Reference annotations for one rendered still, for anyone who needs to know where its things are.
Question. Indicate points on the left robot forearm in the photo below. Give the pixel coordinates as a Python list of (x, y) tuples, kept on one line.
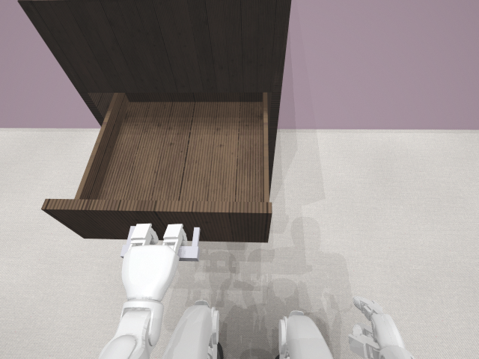
[(138, 330)]

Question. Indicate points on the right robot thigh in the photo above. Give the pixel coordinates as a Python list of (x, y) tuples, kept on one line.
[(300, 338)]

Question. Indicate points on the left robot thigh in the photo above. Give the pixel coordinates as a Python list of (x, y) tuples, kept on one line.
[(197, 329)]

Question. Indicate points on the robot thigh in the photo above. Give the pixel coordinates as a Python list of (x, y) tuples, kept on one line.
[(197, 329), (300, 338)]

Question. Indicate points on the handle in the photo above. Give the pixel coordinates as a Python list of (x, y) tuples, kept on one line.
[(185, 253)]

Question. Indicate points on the right robot hand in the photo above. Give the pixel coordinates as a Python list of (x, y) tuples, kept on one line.
[(367, 341)]

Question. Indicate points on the cabinet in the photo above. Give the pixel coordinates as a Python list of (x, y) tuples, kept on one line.
[(167, 46)]

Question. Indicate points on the drawer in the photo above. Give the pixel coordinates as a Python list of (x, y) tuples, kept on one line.
[(197, 159)]

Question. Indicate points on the left robot hand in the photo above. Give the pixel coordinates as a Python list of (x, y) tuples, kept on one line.
[(148, 269)]

